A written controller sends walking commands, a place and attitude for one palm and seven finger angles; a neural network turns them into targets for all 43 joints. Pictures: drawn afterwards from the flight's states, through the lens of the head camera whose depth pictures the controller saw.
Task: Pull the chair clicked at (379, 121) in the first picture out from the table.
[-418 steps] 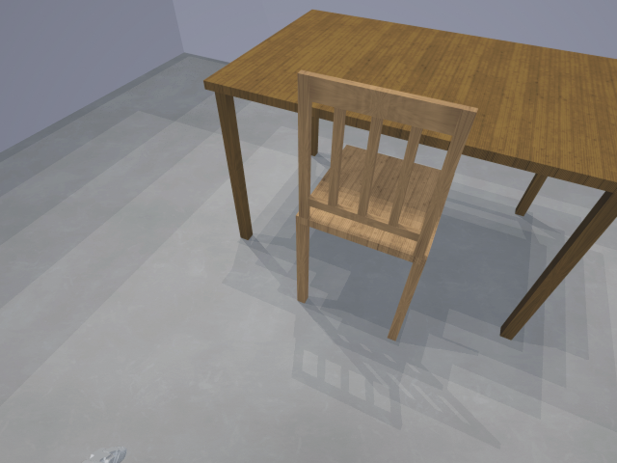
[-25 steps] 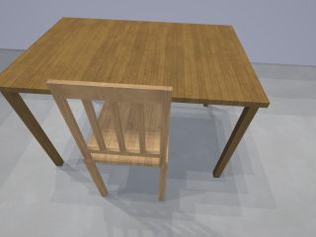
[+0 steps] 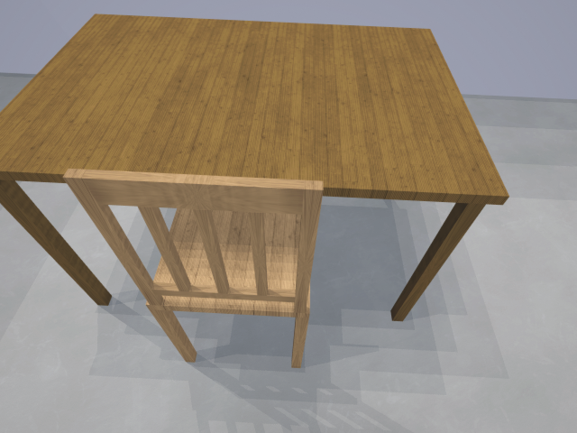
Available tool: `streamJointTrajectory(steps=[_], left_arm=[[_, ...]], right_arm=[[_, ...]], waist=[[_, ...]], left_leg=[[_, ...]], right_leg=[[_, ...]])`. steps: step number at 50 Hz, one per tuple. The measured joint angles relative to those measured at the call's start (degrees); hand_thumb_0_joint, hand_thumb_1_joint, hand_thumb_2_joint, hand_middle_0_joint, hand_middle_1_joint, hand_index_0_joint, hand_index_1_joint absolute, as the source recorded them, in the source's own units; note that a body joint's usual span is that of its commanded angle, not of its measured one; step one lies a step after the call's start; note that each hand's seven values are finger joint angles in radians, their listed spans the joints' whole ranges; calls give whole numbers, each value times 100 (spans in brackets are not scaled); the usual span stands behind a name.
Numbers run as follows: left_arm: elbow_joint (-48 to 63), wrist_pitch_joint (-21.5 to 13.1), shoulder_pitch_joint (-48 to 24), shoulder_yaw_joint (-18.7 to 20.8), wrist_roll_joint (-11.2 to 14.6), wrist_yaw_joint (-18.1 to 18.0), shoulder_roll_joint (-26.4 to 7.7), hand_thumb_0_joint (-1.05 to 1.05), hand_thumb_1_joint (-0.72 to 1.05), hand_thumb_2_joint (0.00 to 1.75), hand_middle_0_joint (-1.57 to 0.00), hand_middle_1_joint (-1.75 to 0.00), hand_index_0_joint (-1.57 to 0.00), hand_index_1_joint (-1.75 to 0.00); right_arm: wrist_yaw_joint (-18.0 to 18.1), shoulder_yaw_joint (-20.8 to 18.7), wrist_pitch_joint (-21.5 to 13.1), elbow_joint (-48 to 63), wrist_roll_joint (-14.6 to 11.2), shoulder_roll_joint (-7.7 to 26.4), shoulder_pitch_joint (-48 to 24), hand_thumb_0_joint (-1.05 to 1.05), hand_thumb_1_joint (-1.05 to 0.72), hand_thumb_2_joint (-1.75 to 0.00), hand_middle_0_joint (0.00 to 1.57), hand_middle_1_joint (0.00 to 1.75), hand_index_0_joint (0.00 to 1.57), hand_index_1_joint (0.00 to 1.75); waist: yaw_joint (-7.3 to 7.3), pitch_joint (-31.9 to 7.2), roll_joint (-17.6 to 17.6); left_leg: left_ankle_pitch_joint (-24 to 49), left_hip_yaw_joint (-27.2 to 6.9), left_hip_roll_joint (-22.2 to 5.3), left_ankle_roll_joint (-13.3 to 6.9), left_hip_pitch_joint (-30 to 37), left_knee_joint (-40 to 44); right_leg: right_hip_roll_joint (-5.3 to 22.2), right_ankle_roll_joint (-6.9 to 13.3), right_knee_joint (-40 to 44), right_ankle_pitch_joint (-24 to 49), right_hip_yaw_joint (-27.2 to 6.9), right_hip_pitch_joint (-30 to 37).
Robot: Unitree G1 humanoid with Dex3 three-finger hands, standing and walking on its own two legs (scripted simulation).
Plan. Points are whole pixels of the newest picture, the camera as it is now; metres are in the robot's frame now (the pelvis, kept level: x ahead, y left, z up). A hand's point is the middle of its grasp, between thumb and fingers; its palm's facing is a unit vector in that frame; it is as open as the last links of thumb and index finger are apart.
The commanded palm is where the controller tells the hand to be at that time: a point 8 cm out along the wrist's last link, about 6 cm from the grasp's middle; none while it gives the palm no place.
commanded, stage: come to a stop and stand still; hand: left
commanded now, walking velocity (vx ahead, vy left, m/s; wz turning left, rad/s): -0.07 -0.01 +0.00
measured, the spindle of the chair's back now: (214, 254) +0.43 +0.17 -0.10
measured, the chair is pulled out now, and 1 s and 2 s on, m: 0.00 0.00 0.00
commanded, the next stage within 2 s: look again from close up in 1.14 s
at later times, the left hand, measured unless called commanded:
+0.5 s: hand out of the picture +0.06 +0.18 -0.19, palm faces +0.04 -0.97 -0.25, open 7.4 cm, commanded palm none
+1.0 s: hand out of the picture -0.01 +0.25 -0.18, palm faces +0.00 -0.95 -0.33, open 7.4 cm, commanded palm none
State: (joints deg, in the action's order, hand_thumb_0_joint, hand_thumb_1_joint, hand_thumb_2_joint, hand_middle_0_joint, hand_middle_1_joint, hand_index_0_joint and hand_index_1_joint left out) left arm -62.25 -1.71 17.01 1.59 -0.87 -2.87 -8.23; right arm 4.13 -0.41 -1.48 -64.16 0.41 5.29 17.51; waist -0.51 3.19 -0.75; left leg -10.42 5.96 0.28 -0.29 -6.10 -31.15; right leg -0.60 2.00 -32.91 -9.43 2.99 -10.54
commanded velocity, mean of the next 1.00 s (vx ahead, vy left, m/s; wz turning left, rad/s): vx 0.00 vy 0.00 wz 0.00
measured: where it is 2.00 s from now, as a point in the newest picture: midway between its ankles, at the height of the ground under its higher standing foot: outside the picture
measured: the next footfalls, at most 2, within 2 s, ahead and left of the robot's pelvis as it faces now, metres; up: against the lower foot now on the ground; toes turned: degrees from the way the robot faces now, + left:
right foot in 0.20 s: +0.05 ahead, -0.12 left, +0.00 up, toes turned +2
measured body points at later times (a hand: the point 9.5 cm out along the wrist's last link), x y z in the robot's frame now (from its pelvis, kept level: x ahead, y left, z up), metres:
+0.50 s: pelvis -0.03 -0.02 -0.03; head -0.02 -0.02 +0.42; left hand +0.05 +0.23 -0.17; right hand +0.07 -0.30 -0.16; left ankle -0.11 +0.10 -0.76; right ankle +0.01 -0.12 -0.76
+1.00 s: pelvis -0.06 +0.01 -0.02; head -0.05 +0.00 +0.43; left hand -0.01 +0.30 -0.15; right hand -0.01 -0.27 -0.16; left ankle -0.11 +0.10 -0.76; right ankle +0.01 -0.12 -0.76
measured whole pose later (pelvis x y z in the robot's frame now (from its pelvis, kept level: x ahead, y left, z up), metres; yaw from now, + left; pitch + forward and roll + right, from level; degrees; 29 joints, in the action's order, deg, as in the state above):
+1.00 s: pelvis -0.06 +0.01 -0.02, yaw +2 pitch -2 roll +0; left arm -60.8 -0.1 10.9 -0.3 -0.4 -0.7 -17.8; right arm -0.5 0.5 0.0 -61.8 1.0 16.5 11.3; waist -0.4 2.7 0.3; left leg -17.8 1.2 2.5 -2.4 -4.7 -24.3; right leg 1.8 -0.7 -24.7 -7.3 1.1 -15.4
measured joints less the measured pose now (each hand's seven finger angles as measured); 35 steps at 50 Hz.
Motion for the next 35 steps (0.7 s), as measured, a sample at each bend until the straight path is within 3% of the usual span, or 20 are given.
streamJointTrajectory(steps=[3, 7, 10, 12, 20, 24, 35], left_arm=[[122, 23, -44, 52, -10, -4, -105, 1, 91, 90, -20, -30, -20, -30], [287, 123, -287, 115, -26, -12, -204, 1, 91, 90, -20, -30, -20, -30], [435, 86, -479, 132, -37, 25, -281, 1, 91, 90, -20, -30, -20, -30], [359, 18, -581, 106, -23, 36, -229, 1, 91, 90, -20, -30, -19, -29], [567, 73, -397, -75, 16, 100, -395, 1, 90, 90, -20, -30, -20, -30], [624, 34, -630, -98, 25, 126, -458, 1, 90, 89, -20, -30, -20, -30], [589, 139, -896, -79, 16, 216, -922, 1, 90, 89, -20, -30, -20, -30]], right_arm=[[-40, -92, -84, 85, 38, 87, -35, 2, -92, -90, 20, 30, 20, 30], [-43, -94, -163, 137, 88, 200, -6, 1, -91, -90, 20, 30, 20, 30], [-90, -50, -63, 69, 46, 242, 40, 1, -91, -90, 20, 30, 20, 30], [-133, -56, 53, -63, -2, 312, -35, 1, -91, -90, 20, 29, 20, 30], [-246, -232, 112, 433, 16, 717, -391, 1, -91, -90, 20, 30, 20, 30], [-247, -265, 43, 686, 51, 1014, -834, 1, -91, -90, 20, 29, 20, 30], [-392, -134, 81, 898, 113, 1369, -1196, 1, -91, -90, 19, 29, 20, 30]], waist=[[-60, 22, 10], [-129, 140, 102], [-65, 233, 81], [-37, 295, 229], [-107, -253, 73], [-61, -210, 128], [67, -194, -6]], left_leg=[[22, 75, 4, -100, 131, 254], [-581, 6, -2, -299, 305, 606], [-1243, -81, 31, -132, 317, 544], [-1426, -172, -111, 3, 213, 147], [-1394, -513, -52, -53, 26, -206], [-1462, -601, -119, 66, -9, -39], [-923, -504, 36, -84, 49, 388]], right_leg=[[16, -67, -422, 92, -14, -259], [-11, -66, -671, -1337, -137, -656], [115, -26, 4, -572, -197, -660], [16, -42, -73, -623, -104, -609], [12, 34, -246, -815, -48, -691], [-58, 19, -88, -588, -4, -742], [62, -123, 643, 92, -125, -545]])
